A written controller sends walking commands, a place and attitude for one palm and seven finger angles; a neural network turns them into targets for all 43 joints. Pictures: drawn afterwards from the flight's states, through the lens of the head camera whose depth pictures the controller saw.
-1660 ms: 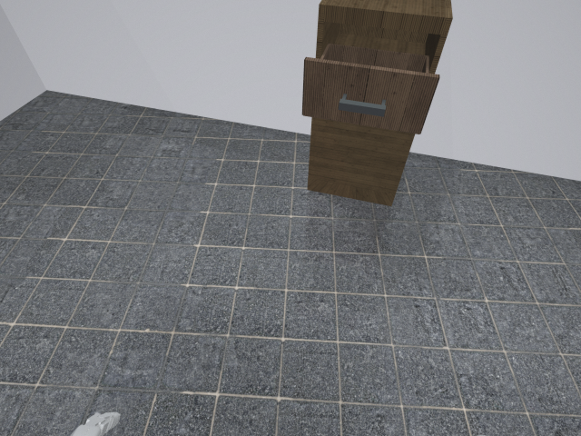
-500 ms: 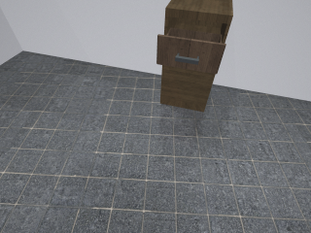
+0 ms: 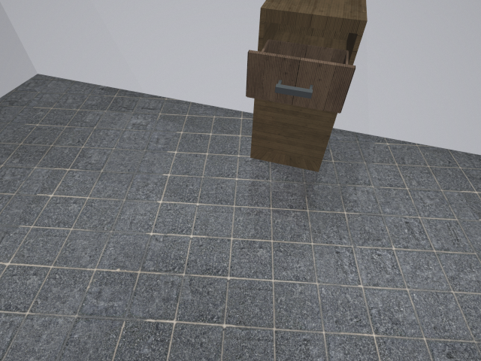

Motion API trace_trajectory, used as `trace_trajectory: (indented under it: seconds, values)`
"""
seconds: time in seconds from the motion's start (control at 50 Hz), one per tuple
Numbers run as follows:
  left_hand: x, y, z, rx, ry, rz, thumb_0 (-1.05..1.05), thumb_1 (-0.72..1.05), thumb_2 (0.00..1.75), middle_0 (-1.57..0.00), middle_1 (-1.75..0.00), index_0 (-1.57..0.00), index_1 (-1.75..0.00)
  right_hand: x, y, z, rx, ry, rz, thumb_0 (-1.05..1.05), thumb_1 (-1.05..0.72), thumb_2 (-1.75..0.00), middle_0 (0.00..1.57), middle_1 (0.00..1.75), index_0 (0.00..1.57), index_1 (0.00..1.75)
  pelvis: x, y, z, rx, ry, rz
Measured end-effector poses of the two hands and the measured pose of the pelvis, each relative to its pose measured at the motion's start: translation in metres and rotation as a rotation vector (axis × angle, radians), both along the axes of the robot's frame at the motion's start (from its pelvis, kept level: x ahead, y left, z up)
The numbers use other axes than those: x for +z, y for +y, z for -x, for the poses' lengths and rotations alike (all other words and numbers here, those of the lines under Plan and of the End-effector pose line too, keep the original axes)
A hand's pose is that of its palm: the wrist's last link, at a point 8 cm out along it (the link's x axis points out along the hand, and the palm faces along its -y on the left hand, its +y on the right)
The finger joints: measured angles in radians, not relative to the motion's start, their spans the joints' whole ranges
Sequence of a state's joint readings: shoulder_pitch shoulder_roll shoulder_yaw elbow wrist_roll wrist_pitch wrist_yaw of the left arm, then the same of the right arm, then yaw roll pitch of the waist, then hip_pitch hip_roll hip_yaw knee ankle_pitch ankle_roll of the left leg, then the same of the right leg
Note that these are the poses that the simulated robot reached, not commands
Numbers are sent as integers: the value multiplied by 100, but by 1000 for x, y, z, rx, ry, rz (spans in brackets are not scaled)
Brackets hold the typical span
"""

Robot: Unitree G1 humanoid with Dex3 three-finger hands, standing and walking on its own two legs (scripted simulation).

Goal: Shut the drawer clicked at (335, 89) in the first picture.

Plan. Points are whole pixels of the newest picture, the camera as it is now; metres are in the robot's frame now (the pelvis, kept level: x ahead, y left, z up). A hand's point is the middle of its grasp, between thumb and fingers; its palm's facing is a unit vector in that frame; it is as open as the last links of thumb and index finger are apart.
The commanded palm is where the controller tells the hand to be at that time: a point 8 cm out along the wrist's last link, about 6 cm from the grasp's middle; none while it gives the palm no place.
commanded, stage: walk to a spot facing it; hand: left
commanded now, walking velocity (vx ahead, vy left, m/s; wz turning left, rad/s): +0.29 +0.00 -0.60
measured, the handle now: (294, 88) +1.02 -0.13 -0.07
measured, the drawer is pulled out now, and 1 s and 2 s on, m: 0.30 0.30 0.30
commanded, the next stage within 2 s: turn to face it in 1.50 s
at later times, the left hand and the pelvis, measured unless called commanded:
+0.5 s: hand out of the picture +0.10 +0.12 -0.17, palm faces -0.14 -0.97 -0.22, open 7.4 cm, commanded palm none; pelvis +0.09 -0.06 -0.01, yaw -14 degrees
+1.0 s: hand (197, 267) +0.37 +0.13 -0.20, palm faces -0.37 -0.91 -0.18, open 7.4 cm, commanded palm none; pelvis +0.31 -0.05 -0.02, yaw -29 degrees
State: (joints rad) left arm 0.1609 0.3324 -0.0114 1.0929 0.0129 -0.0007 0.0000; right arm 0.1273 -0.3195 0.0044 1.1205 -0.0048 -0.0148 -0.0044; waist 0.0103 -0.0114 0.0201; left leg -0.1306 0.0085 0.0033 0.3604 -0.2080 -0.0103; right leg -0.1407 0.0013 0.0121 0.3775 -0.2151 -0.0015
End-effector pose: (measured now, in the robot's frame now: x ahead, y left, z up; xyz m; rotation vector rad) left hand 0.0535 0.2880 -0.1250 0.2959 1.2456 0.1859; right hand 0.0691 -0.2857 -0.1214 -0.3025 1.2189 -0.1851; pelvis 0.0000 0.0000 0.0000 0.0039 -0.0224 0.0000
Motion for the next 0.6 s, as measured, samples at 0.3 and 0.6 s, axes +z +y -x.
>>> trace_trajectory:
  seconds: [0.3, 0.6]
  values:
    - [-19, -62, -21, -72, 119, 75, 0, 90, 90, -19, -30, -20, -30, -38, 7, 43, -198, 46, -117, 1, -90, -90, 21, 30, 20, 30, -16, -27, -40, -165, -4, -29]
    - [-7, -133, -62, -129, 210, 117, 0, 90, 90, -20, -30, -21, -30, -16, -38, -59, -311, -89, -137, 1, -91, -90, 20, 30, 20, 30, -1, -70, -120, -294, 20, -18]
